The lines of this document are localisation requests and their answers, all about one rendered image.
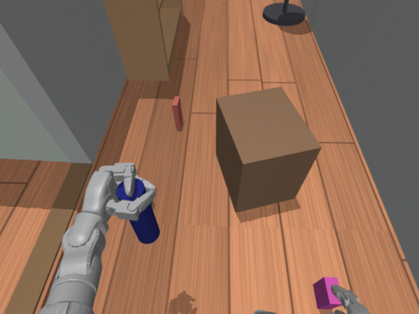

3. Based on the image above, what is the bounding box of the left robot arm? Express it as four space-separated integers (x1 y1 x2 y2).
38 212 109 314

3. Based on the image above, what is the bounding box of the bookshelf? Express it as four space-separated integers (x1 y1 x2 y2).
103 0 183 81

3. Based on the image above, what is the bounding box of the coat stand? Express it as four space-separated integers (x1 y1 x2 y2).
263 0 306 26

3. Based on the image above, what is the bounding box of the right robot hand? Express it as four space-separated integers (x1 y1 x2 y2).
330 285 370 314

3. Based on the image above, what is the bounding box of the left robot hand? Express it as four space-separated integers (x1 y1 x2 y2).
82 162 156 222

